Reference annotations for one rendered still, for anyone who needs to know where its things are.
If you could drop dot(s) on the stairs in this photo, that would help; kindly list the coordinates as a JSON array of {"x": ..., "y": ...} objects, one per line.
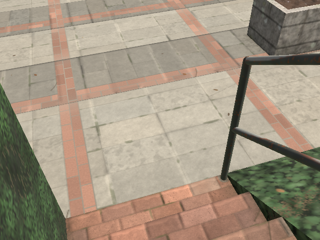
[{"x": 208, "y": 209}]

